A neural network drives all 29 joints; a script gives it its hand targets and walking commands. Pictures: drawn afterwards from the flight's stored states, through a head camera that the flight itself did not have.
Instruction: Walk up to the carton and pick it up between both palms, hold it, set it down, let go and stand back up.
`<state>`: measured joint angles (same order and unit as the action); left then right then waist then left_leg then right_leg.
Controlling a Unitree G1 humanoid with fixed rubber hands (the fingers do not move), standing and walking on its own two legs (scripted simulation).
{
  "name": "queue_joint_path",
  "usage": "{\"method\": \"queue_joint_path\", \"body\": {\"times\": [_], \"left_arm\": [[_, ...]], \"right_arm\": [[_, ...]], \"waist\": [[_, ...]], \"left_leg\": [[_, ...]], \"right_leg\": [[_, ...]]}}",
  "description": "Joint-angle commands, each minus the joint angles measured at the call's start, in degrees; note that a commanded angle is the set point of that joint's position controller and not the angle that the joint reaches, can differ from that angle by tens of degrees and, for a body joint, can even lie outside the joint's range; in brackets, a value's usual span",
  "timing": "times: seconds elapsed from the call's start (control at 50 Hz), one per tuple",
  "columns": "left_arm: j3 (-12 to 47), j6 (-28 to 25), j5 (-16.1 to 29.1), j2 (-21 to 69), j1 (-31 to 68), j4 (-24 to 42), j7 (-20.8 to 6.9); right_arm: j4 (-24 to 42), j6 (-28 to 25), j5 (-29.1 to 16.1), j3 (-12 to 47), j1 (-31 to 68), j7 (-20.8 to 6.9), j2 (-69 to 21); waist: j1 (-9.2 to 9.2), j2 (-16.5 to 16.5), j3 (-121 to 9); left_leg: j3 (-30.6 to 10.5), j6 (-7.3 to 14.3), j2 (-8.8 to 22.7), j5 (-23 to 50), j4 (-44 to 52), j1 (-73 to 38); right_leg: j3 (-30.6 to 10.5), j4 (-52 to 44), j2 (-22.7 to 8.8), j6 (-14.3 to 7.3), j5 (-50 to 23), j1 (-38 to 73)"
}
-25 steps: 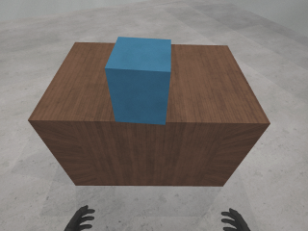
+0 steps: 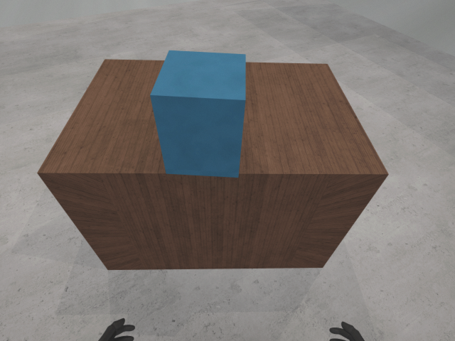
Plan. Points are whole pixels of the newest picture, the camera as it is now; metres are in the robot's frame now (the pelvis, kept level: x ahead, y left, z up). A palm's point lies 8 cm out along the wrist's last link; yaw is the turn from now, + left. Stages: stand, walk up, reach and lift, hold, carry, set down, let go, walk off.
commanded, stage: stand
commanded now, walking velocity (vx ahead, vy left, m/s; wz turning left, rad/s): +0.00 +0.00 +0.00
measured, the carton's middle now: (204, 115) +0.65 +0.08 +0.02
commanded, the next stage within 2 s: walk up in 0.94 s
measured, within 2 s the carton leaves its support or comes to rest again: neither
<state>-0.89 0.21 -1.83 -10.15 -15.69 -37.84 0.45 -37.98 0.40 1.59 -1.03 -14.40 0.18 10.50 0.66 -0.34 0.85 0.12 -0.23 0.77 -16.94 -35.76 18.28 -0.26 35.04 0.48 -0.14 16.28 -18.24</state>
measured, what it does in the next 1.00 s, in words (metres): stands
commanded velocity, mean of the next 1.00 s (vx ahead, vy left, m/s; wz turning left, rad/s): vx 0.00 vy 0.00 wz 0.00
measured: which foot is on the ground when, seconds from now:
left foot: down 0.00-1.00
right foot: down 0.00-1.00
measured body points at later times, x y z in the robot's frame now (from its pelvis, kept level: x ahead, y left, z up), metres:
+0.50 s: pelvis -0.01 +0.00 +0.00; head +0.00 +0.01 +0.45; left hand +0.09 +0.24 -0.12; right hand +0.10 -0.23 -0.11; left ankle +0.02 +0.12 -0.73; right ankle +0.03 -0.12 -0.73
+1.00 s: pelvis +0.01 +0.00 +0.00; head +0.01 +0.00 +0.45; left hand +0.09 +0.23 -0.12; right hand +0.10 -0.23 -0.12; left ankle +0.02 +0.12 -0.73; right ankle +0.03 -0.12 -0.73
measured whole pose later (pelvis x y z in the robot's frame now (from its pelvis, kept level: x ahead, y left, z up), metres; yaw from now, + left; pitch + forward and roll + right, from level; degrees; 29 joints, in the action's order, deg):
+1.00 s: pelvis +0.01 +0.00 +0.00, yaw +0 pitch +0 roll +0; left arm -2.0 -0.4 -1.3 -9.2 -17.7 -42.7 0.9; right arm -44.6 -0.7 1.4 -1.9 -16.0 0.8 9.4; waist -0.1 0.1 -0.3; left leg 0.2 0.0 0.3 -15.9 -32.7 17.4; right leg -0.4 32.9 0.0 -0.1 15.7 -17.7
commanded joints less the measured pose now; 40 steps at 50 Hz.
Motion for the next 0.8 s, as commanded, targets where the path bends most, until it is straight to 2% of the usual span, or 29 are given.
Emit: {"method": "queue_joint_path", "body": {"times": [0.0, 0.04, 0.06, 0.1, 0.16, 0.2, 0.22, 0.26, 0.28, 0.3, 0.32, 0.36, 0.42, 0.44, 0.46, 0.48, 0.52, 0.54, 0.56, 0.58, 0.6, 0.62, 0.66, 0.68, 0.7, 0.72, 0.74, 0.76, 0.78], "left_arm": [[-1.57, -0.80, -0.19, -4.81, -2.01, 3.90, 0.17], [-1.13, -0.29, 0.11, -2.97, -2.19, 2.99, -0.30], [-1.21, -0.47, 0.15, -3.07, -1.29, 3.52, -0.29], [-1.56, -0.29, -0.04, -4.44, 0.37, 4.15, -0.17], [-1.57, -0.55, 0.08, -4.47, -1.89, 2.55, -0.27], [-1.86, -0.46, 0.15, -6.20, 2.41, 3.40, -0.25], [-1.85, -0.48, 0.20, -5.81, 2.50, 2.80, -0.31], [-1.98, -0.78, -0.12, -5.19, -1.07, 2.43, -0.14], [-2.16, -0.69, 0.04, -5.08, -1.96, 1.95, -0.21], [-1.94, -0.74, -0.18, -5.37, -2.63, 1.56, -0.54], [-2.78, -0.45, -0.75, -7.29, -0.95, 1.94, -0.46], [-1.34, -0.60, -0.12, -2.66, 0.79, 2.36, 0.06], [-2.69, -0.94, -0.17, -6.33, -1.58, 1.80, -0.30], [-2.22, -0.68, -0.11, -4.06, -3.99, 0.96, -0.41], [-1.89, -0.83, 0.16, -3.18, -4.14, 0.71, 0.06], [-2.01, -0.70, 0.00, -4.63, -2.43, 1.28, -0.33], [-1.72, -1.27, 0.21, -4.00, -2.60, 1.82, 0.50], [-1.54, -1.06, 0.06, -3.31, -2.74, 0.13, 0.26], [-2.03, -1.19, -0.13, -4.45, -2.42, 0.85, 0.26], [-2.06, -1.15, 0.00, -4.07, -3.19, 1.34, 0.41], [-2.08, -1.15, -0.07, -4.47, -2.54, 1.15, -0.20], [-2.04, -1.17, 0.19, -4.54, -0.50, 1.80, 0.00], [-1.98, -1.34, 0.21, -3.77, -5.13, 0.00, 0.09], [-1.74, -1.33, 0.48, -3.82, -5.41, -0.49, -0.15], [-2.09, -1.11, -0.15, -5.17, -1.17, 0.26, 0.29], [-2.21, -0.91, 0.18, -4.49, -2.52, 0.69, 0.48], [-2.47, -1.16, 0.17, -5.72, -3.46, 0.04, 0.69], [-2.51, -1.34, 0.23, -5.33, -2.96, 0.35, 0.20], [-2.17, -1.38, 0.13, -2.96, -2.50, 0.28, 0.25]], "right_arm": [[3.19, -1.40, -0.16, -0.97, 1.62, 0.39, 3.81], [3.31, -1.16, -0.09, -0.85, 2.57, 0.90, 3.70], [3.57, -0.70, 0.04, -0.86, 4.18, 1.05, 4.79], [3.38, -0.70, -0.11, -1.36, 1.19, 0.44, 5.75], [2.49, -0.88, -0.07, -1.16, -0.43, 0.30, 3.67], [1.76, -0.49, -0.10, -1.75, -2.56, 0.19, 5.11], [2.81, -0.97, -0.17, -1.39, -0.47, -0.33, 3.02], [2.53, -0.68, 0.22, -1.64, -0.26, 0.12, 4.58], [1.89, -0.30, 0.40, -2.18, 0.37, 0.19, 6.06], [2.04, -0.18, 0.39, -1.87, -0.42, -0.21, 4.06], [1.77, -0.37, 0.24, -1.03, -0.39, 0.11, 1.90], [2.84, -0.68, 0.38, -1.89, 1.21, 0.65, 5.27], [1.84, -1.15, 0.00, -1.52, -0.12, 0.58, 3.64], [1.08, -1.16, 0.33, -2.14, -1.35, 0.67, 5.15], [0.74, -1.01, 0.07, -1.79, -0.47, 0.63, 4.16], [1.58, -1.21, -0.22, -1.86, 0.42, 0.25, 4.58], [1.26, -0.95, -0.26, -1.73, 0.63, 1.02, 3.87], [0.99, -1.48, 0.32, -1.84, -0.59, 0.51, 3.76], [0.09, -1.51, -0.03, -1.64, -0.98, 0.93, 2.91], [0.27, -1.15, 0.18, -1.60, -1.53, 0.77, 3.58], [-0.42, -0.96, 0.11, -1.99, -2.86, 0.95, 4.59], [0.39, -1.22, 0.32, -2.33, -0.01, 0.78, 5.33], [0.18, -1.03, -0.09, -1.92, -0.74, 0.35, 3.16], [-0.85, -0.43, 0.07, -2.29, -2.52, 0.61, 4.22], [-0.91, -0.68, 0.06, -2.32, -1.74, 0.71, 4.70], [-0.82, -0.96, 0.25, -2.50, -2.25, 0.76, 4.69], [-1.20, -1.31, -0.19, -2.30, -2.17, 0.50, 4.77], [-1.33, -1.39, 0.06, -1.99, -1.53, 0.45, 3.51], [-1.39, -1.47, 0.19, -1.95, -0.98, -0.07, 3.85]], "waist": [[-1.79, 2.25, -5.28], [-1.83, 3.74, 0.88], [-3.06, 3.57, 0.97], [-1.14, 0.69, -0.58], [-1.07, -0.91, -0.80], [1.60, 2.02, -0.31], [0.97, -1.04, -0.44], [-0.66, -0.70, -1.81], [-1.16, -0.31, -0.07], [-0.64, -0.50, -5.26], [-0.60, -2.88, -0.22], [-0.03, -1.19, -0.58], [-1.26, 3.36, -2.19], [-1.39, 3.34, -3.60], [-2.14, 1.71, -0.65], [-1.19, 0.98, 0.53], [-1.48, 1.81, 2.17], [-0.90, -1.68, -1.88], [-0.97, 1.64, -2.33], [-1.39, 0.92, -0.56], [-0.90, 4.18, -2.08], [-0.71, 1.11, -0.58], [-1.36, 0.50, -2.02], [-0.75, 1.51, -1.03], [0.93, 0.67, 1.97], [0.09, 0.87, 0.14], [-0.13, -2.32, -3.53], [-0.87, -0.28, -1.86], [-0.49, -1.30, -1.53]], "left_leg": [[-4.28, 1.88, 2.63, 5.74, 6.97, 1.94], [-5.37, 1.73, 3.19, 0.63, 9.81, 2.90], [-5.22, 1.72, 2.91, -0.39, 10.02, 5.01], [-4.50, 1.62, 2.13, -1.41, 10.45, 5.19], [-3.27, 1.54, 1.82, 0.85, 7.35, -1.79], [-2.95, 1.75, 1.50, 0.35, 7.28, -4.07], [-4.44, 1.83, 2.10, -3.20, 8.97, -1.18], [-4.11, 1.62, 2.01, -4.06, 9.10, 2.31], [-3.07, 1.32, 1.31, -7.43, 8.97, 3.09], [-1.37, 1.30, -0.05, -5.02, 7.01, -1.71], [-0.47, 1.41, -0.77, -4.23, 6.45, 2.05], [-3.42, 1.66, 1.73, -2.25, 8.51, 0.65], [-5.50, 2.19, 2.84, -2.11, 10.90, 4.94], [-5.48, 2.26, 2.60, -7.19, 11.86, 4.13], [-4.76, 2.05, 2.55, -3.37, 11.01, 2.42], [-5.06, 2.46, 2.60, -2.33, 10.72, 3.93], [-4.11, 2.13, 1.65, 2.04, 8.50, 2.67], [-3.68, 2.23, 2.34, 3.18, 8.17, -0.76], [-3.84, 2.51, 1.96, 0.72, 8.73, -0.99], [-3.98, 2.13, 2.00, 2.08, 8.70, 2.29], [-4.16, 2.35, 1.63, -0.23, 9.56, 2.12], [-5.24, 2.63, 2.71, 0.40, 10.68, 2.03], [-2.98, 2.26, 2.24, 0.86, 7.76, -2.27], [-1.42, 1.72, 0.61, -1.82, 7.49, -1.52], [-3.33, 2.07, 1.99, 0.07, 8.36, 0.67], [-3.95, 2.38, 2.61, 0.22, 9.70, 2.37], [-4.58, 2.33, 2.78, 5.28, 8.43, -0.20], [-3.23, 2.17, 1.54, 3.47, 8.45, -0.28], [-3.40, 2.24, 2.13, 4.20, 8.56, -1.92]], "right_leg": [[-1.90, -4.84, -2.67, -1.49, -4.92, 5.13], [-1.78, -5.47, -1.40, -1.48, -2.61, 0.96], [-1.21, -4.89, -1.35, -1.51, -3.11, 2.36], [-2.67, -5.89, -3.10, -1.55, -0.77, 2.71], [-4.47, -9.79, -3.13, -1.97, 2.02, -2.78], [-4.99, -11.04, -2.93, -1.96, 3.87, -6.36], [-3.01, -9.57, -2.16, -1.64, 4.54, -4.65], [-1.72, -7.32, -1.47, -0.79, 2.48, 0.66], [-3.48, -10.01, -2.20, -1.07, 7.89, -2.53], [-4.13, -10.84, -2.87, -1.59, 9.84, -2.18], [-3.96, -11.15, -2.84, -1.31, 11.17, -4.08], [-3.44, -9.44, -2.66, -1.79, 4.81, -4.82], [-2.27, -6.73, -2.53, -1.91, -0.43, 1.79], [-1.82, -6.71, -1.66, -1.64, 2.55, 1.34], [-2.26, -7.21, -2.42, -1.64, 0.36, -0.14], [-2.74, -7.06, -1.88, -1.55, -0.78, -0.85], [-5.02, -9.65, -3.34, -1.95, -0.73, -2.71], [-3.88, -8.35, -3.50, -2.16, -1.48, -1.49], [-4.53, -9.01, -3.08, -2.17, 1.12, -2.83], [-3.58, -8.42, -3.08, -2.07, -0.47, -0.50], [-2.99, -8.11, -2.69, -1.96, 0.10, 0.39], [-2.05, -6.56, -1.89, -1.54, -2.46, -0.45], [-3.85, -9.28, -2.88, -1.54, -0.54, -3.01], [-3.98, -10.20, -2.38, -1.90, 4.05, -5.17], [-3.97, -10.44, -3.29, -1.64, 0.66, -3.76], [-3.47, -9.31, -3.60, -1.88, -0.84, 0.06], [-3.95, -8.41, -4.00, -1.94, -5.77, 2.76], [-3.63, -8.46, -3.10, -1.44, -1.79, -0.33], [-4.68, -9.24, -3.50, -1.54, -2.30, -1.07]]}}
